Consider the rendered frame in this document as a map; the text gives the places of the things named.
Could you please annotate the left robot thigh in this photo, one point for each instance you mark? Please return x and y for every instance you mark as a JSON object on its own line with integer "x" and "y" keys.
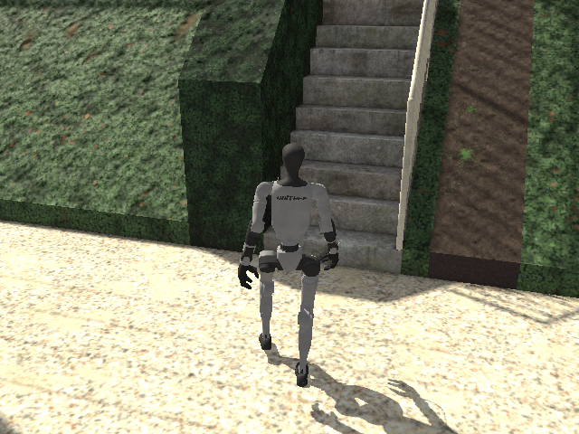
{"x": 267, "y": 265}

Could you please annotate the robot right upper arm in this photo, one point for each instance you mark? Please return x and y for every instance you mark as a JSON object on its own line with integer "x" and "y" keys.
{"x": 320, "y": 192}

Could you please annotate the robot left hand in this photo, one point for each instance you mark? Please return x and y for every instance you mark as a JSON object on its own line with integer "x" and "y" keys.
{"x": 243, "y": 276}

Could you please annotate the left robot shin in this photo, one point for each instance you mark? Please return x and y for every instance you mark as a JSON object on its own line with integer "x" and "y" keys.
{"x": 265, "y": 310}

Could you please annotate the right robot forearm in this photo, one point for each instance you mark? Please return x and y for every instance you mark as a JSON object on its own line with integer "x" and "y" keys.
{"x": 331, "y": 240}

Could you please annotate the robot left upper arm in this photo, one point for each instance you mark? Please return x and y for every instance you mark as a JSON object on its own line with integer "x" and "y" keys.
{"x": 259, "y": 205}

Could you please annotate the robot right hand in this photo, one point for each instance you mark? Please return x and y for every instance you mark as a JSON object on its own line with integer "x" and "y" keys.
{"x": 325, "y": 256}

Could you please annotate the left robot forearm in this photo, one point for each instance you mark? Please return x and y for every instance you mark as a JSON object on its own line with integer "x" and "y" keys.
{"x": 249, "y": 245}

